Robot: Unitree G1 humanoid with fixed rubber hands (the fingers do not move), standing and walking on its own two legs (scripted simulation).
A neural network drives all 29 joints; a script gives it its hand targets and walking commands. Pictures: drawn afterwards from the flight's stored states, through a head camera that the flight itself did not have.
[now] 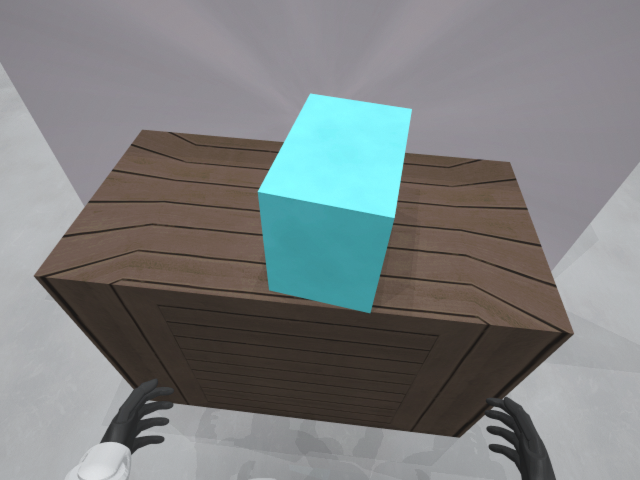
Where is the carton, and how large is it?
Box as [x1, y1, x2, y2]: [258, 94, 411, 312]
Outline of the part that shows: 310,94 258,190 269,289 370,312 394,217 411,109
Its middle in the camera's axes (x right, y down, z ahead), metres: +0.04 -0.07 +0.69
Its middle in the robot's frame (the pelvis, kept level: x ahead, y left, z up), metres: +0.56 -0.01 +0.00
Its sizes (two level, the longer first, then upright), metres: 0.281 0.186 0.237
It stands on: a pedestal, 0.64 m high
